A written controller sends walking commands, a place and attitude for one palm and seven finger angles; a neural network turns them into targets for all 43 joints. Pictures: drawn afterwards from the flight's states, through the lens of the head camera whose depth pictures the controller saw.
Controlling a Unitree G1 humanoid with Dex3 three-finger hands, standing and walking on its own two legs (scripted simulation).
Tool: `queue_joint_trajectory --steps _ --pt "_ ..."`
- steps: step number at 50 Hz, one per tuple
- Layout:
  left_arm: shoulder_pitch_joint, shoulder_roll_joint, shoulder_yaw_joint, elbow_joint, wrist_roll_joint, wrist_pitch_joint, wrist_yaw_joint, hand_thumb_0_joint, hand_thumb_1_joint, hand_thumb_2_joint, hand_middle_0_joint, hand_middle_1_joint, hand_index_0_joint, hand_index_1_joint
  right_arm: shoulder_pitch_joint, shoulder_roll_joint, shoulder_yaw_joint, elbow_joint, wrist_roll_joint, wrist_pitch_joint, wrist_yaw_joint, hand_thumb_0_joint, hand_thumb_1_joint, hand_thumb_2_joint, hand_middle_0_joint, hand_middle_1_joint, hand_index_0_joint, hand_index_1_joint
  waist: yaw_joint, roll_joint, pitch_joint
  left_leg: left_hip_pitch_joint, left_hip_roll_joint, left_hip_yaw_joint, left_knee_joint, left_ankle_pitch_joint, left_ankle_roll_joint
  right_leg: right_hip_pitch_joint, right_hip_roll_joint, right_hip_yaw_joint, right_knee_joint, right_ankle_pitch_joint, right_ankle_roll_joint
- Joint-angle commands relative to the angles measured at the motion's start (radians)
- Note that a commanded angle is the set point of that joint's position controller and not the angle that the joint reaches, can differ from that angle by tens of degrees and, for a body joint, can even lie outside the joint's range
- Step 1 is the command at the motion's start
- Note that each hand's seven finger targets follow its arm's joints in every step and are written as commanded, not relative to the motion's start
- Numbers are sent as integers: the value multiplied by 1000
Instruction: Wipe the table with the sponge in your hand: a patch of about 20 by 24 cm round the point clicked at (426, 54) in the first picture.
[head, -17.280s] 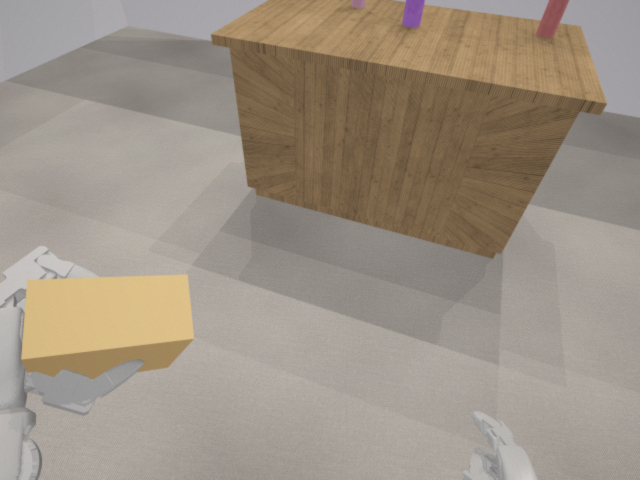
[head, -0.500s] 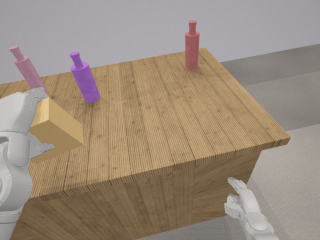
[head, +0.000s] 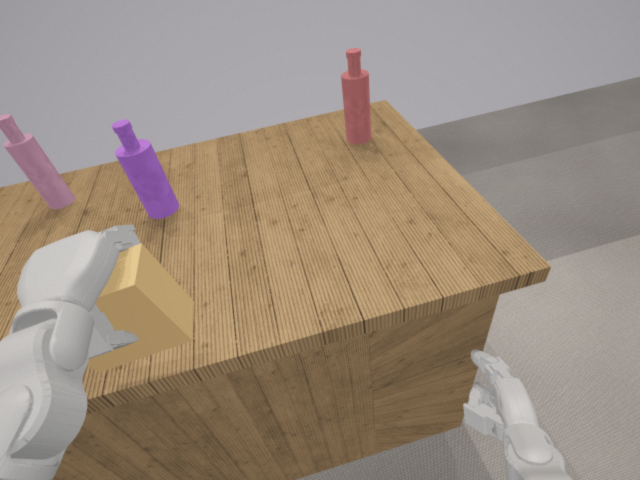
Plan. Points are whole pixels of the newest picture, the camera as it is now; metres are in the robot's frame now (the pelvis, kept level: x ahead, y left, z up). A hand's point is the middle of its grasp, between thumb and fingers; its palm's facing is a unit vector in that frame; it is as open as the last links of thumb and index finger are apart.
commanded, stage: move the sponge above the wiping area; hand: left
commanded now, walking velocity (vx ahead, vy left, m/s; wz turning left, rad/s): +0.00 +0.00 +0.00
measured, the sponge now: (129, 319) +0.24 +0.28 +0.12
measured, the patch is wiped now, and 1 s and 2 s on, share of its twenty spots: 0.00 0.00 0.00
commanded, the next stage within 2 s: none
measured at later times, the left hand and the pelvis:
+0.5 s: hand (127, 312) +0.24 +0.28 +0.14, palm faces -0.02 -0.08 -1.00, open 10.0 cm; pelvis +0.01 +0.00 +0.00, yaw +0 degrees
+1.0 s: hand (128, 296) +0.26 +0.28 +0.14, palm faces +0.08 -0.04 -1.00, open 10.0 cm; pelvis +0.01 +0.01 +0.00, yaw +0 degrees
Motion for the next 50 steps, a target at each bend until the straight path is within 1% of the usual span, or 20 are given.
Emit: queue_joint_trajectory --steps 1,2,5,6,8,12,16,19,21,22,25,26,27,30,37,42,45,46,47,50 --pt "-320 437 260 -296 102 -54 62 0 100 1300 -1200 -1600 -1200 -1600 -281 -67 -26 -193 -20 -71 -18 0 -900 -900 200 300 200 300 31 -63 -222 99 -31 -61 -26 54 27 11 -46 197 -122 -30 -6" --pt "-389 405 225 -282 126 -67 78 0 100 1300 -1200 -1600 -1200 -1600 -271 -53 -22 -190 -29 -78 -18 0 -900 -900 200 300 200 300 30 -35 -251 107 -37 -55 -19 91 27 29 -52 173 -105 6 -10" --pt "-344 414 272 -167 134 -90 126 0 100 1300 -1200 -1600 -1200 -1600 -216 -52 -39 -150 -31 -71 -8 0 -900 -900 200 300 200 300 37 -35 -214 120 -35 -58 -22 139 22 24 -44 185 -126 65 -22" --pt "-353 429 299 -163 122 -83 136 0 100 1300 -1200 -1600 -1200 -1600 -243 -54 -42 -149 -23 -75 -5 0 -900 -900 200 300 200 300 44 -10 -203 123 -36 -66 -18 133 17 28 -37 228 -132 67 -37" --pt "-315 352 255 -102 74 -74 143 0 100 1300 -1200 -1600 -1200 -1600 -229 -51 -45 -139 -18 -70 2 0 -900 -900 200 300 200 300 33 -62 -177 111 -29 -52 -23 138 15 29 -50 182 -133 100 -16" --pt "-213 258 175 -6 11 -29 76 0 100 1300 -1200 -1600 -1200 -1600 -244 -71 -45 -144 -4 -62 -4 0 -900 -900 200 300 200 300 12 -113 -103 60 -18 -44 -23 72 15 -9 -67 178 -146 61 6" --pt "-174 224 112 -29 19 -29 14 0 100 1300 -1200 -1600 -1200 -1600 -257 -66 -37 -173 10 -72 -16 0 -900 -900 200 300 200 300 -10 -148 -73 53 -21 -47 -16 12 22 -60 -64 189 -163 -28 14" --pt "-254 266 102 -89 63 -75 5 0 100 1300 -1200 -1600 -1200 -1600 -227 -75 -43 -176 -7 -84 -26 0 -900 -900 200 300 200 300 -15 -135 -138 83 -27 -51 -19 18 34 -36 -66 153 -142 -21 20" --pt "-297 382 198 -190 106 -115 22 0 100 1300 -1200 -1600 -1200 -1600 -256 -69 -38 -182 -16 -99 -27 0 -900 -900 200 300 200 300 13 -62 -214 117 -32 -65 -13 67 34 4 -53 188 -119 20 -1" --pt "-331 377 198 -211 119 -141 39 0 100 1300 -1200 -1600 -1200 -1600 -231 -57 -36 -175 -27 -105 -28 0 -900 -900 200 300 200 300 16 -50 -263 136 -38 -55 -7 114 37 33 -57 148 -101 68 0" --pt "-286 407 287 -187 110 -196 103 0 100 1300 -1200 -1600 -1200 -1600 -175 -50 -49 -151 -38 -106 -21 0 -900 -900 200 300 200 300 29 -57 -245 161 -33 -60 -19 171 33 32 -43 137 -116 135 -7" --pt "-288 446 340 -173 104 -191 123 0 100 1300 -1200 -1600 -1200 -1600 -200 -52 -49 -145 -31 -109 -18 0 -900 -900 200 300 200 300 40 -31 -224 152 -34 -74 -20 159 26 33 -33 185 -125 121 -26" --pt "-322 360 272 -133 99 -183 140 0 100 1300 -1200 -1600 -1200 -1600 -186 -43 -45 -136 -31 -100 -14 0 -900 -900 200 300 200 300 26 -32 -202 140 -29 -65 -32 154 23 29 -40 141 -123 118 -18" --pt "-301 306 249 -28 68 -129 171 0 100 1300 -1200 -1600 -1200 -1600 -186 -63 -61 -118 -17 -77 1 0 -900 -900 200 300 200 300 26 -31 -151 110 -16 -64 -53 129 10 7 -43 129 -134 107 -14" --pt "-183 89 15 -79 37 -49 67 0 100 1300 -1200 -1600 -1200 -1600 -233 -59 -43 -170 4 -73 6 0 -900 -900 200 300 200 300 -3 -103 -135 96 -8 -63 -76 50 19 -18 -43 73 -124 70 8" --pt "-331 215 67 -182 135 -78 76 0 100 1300 -1200 -1600 -1200 -1600 -227 -57 -36 -176 -17 -79 -5 0 -900 -900 200 300 200 300 5 -95 -223 126 -14 -76 -83 56 30 12 -27 78 -97 44 1" --pt "-404 301 150 -118 194 -106 124 0 100 1300 -1200 -1600 -1200 -1600 -196 -57 -40 -143 -31 -70 -6 0 -900 -900 200 300 200 300 20 -66 -235 137 -18 -81 -90 99 28 32 -16 89 -108 57 -13" --pt "-437 376 220 -133 205 -105 144 0 100 1300 -1200 -1600 -1200 -1600 -211 -62 -40 -140 -29 -73 -6 0 -900 -900 200 300 200 300 33 -21 -241 136 -19 -94 -92 88 27 48 -2 132 -108 52 -29" --pt "-460 286 151 -88 194 -104 157 0 100 1300 -1200 -1600 -1200 -1600 -206 -40 -34 -136 -28 -74 -4 0 -900 -900 200 300 200 300 25 -38 -231 139 -23 -80 -87 112 24 39 -12 98 -110 62 -25" --pt "-407 245 149 -13 140 -96 173 0 100 1300 -1200 -1600 -1200 -1600 -203 -49 -46 -116 -18 -62 8 0 -900 -900 200 300 200 300 25 -45 -207 143 -21 -75 -90 125 15 33 -17 89 -135 86 -19"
